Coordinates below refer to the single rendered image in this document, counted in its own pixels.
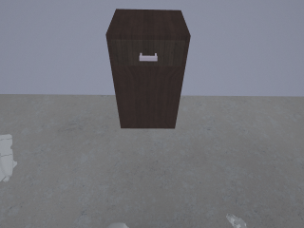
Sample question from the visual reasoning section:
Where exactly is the handle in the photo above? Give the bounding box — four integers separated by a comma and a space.
139, 53, 158, 62

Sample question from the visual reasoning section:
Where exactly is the cabinet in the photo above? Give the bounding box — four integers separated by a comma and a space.
105, 9, 191, 129

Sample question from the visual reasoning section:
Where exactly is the right robot hand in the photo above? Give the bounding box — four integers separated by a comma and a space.
226, 213, 247, 228

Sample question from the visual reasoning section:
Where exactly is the drawer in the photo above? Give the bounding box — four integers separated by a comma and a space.
111, 39, 185, 67

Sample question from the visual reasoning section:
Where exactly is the left robot hand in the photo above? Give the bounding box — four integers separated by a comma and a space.
0, 134, 17, 182

